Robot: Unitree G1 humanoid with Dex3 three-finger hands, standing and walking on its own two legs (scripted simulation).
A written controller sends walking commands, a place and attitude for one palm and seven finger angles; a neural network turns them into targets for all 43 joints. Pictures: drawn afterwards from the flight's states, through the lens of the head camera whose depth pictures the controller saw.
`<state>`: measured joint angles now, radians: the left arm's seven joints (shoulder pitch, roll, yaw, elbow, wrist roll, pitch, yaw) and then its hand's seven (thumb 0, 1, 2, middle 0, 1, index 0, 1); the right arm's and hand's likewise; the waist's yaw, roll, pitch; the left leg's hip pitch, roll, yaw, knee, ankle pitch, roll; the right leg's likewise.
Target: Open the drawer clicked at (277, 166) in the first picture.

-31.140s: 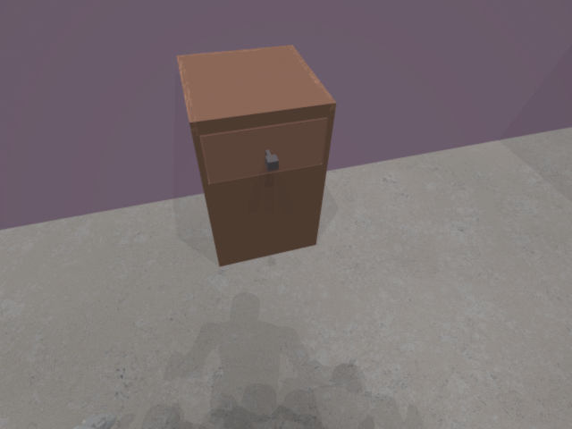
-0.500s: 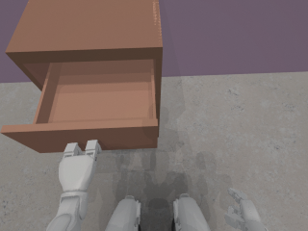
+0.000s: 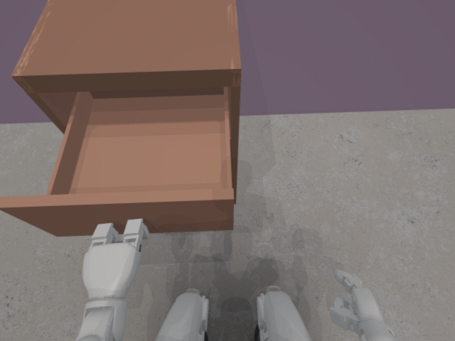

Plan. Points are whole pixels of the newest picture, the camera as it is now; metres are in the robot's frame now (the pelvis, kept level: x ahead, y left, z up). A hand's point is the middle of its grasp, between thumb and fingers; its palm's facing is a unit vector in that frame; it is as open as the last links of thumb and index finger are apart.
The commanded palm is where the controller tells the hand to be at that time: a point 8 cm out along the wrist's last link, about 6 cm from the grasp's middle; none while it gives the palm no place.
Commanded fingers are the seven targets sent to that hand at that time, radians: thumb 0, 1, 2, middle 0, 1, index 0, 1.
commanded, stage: pull the drawer open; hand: left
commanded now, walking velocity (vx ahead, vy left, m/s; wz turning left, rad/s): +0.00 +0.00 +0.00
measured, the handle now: (129, 241) +0.29 +0.20 -0.06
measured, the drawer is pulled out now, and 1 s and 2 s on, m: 0.25 0.26 0.26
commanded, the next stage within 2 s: open the thumb to release the handle in 0.64 s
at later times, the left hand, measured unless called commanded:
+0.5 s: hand (125, 276) +0.23 +0.20 -0.08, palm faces -0.07 -0.06 -1.00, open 7.0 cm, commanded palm +0.19 +0.21 -0.03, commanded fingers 0.00 0.90 0.90 -0.40 -1.35 -0.40 -1.35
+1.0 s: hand (125, 275) +0.23 +0.20 -0.08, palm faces -0.02 -0.03 -1.00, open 7.6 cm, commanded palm +0.21 +0.21 -0.03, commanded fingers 0.00 -0.08 0.48 -0.33 -1.25 -0.33 -1.25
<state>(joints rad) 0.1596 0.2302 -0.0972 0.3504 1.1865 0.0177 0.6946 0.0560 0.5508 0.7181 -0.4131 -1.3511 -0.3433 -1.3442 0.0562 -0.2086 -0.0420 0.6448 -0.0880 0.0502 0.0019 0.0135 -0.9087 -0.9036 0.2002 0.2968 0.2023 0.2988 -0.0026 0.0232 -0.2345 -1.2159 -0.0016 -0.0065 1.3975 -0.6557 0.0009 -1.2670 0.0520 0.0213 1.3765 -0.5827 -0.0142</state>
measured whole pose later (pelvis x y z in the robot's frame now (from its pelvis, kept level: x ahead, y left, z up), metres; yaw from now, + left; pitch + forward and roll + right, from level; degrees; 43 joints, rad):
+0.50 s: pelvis +0.00 -0.01 +0.00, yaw +0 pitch +27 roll +0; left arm 0.20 0.24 -0.10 0.33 1.17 0.02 0.69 0.06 0.57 0.69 -0.41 -1.35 -0.32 -1.35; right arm 0.06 -0.22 -0.04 0.64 -0.09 0.04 -0.01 0.01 -0.91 -0.90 0.20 0.30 0.20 0.30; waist 0.00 0.03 -0.23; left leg -1.22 0.00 -0.01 1.40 -0.65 -0.01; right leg -1.27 0.05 0.01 1.39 -0.58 -0.03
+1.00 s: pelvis -0.01 -0.01 -0.01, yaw +2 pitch +27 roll +1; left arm 0.12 0.23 -0.12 0.38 1.19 0.01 0.73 0.02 0.40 0.70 -0.39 -1.31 -0.38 -1.32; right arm 0.03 -0.21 -0.05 0.69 -0.08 0.03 -0.04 0.01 -0.91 -0.90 0.20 0.30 0.20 0.30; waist 0.04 0.03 -0.22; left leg -1.25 -0.02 -0.02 1.42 -0.64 -0.02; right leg -1.31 0.04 0.00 1.42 -0.58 -0.03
